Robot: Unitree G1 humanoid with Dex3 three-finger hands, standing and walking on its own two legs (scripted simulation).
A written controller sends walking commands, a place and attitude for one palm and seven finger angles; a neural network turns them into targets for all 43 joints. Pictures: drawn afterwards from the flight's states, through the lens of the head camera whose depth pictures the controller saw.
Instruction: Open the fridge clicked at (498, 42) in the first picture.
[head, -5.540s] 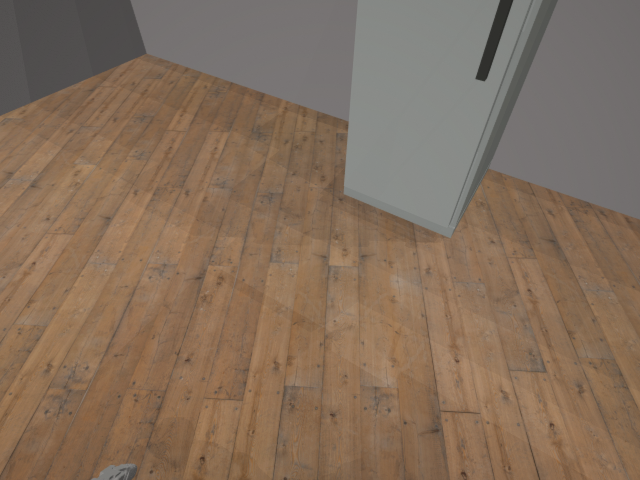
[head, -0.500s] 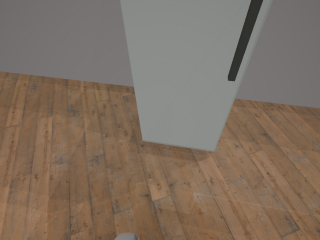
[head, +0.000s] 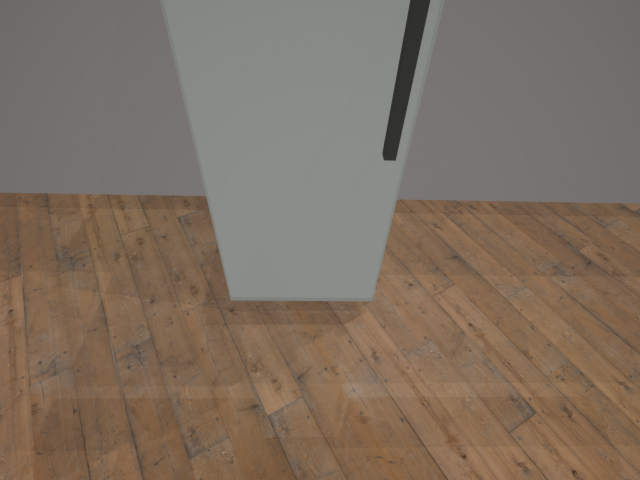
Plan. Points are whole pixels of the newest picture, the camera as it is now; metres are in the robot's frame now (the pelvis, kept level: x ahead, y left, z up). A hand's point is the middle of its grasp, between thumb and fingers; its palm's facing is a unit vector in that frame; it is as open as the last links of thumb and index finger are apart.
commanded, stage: take the last steps up to it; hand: right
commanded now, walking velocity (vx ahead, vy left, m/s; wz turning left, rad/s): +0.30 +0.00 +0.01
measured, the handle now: (400, 84) +0.82 -0.13 +0.12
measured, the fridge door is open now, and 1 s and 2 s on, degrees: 0 0 0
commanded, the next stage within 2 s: come to a stop and stand still in 0.86 s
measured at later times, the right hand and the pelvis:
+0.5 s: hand out of the picture +0.18 -0.23 -0.18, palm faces -0.02 +0.99 -0.15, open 7.4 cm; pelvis +0.12 -0.05 -0.01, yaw +1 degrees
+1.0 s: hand (432, 382) +0.33 -0.19 -0.18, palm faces +0.05 +0.98 -0.20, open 7.3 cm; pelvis +0.32 -0.01 -0.01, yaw +1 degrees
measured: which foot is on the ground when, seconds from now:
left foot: down 0.00-0.10, up 0.12-0.60, down 0.62-1.00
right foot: up 0.00-0.08, down 0.10-0.62, up 0.64-1.00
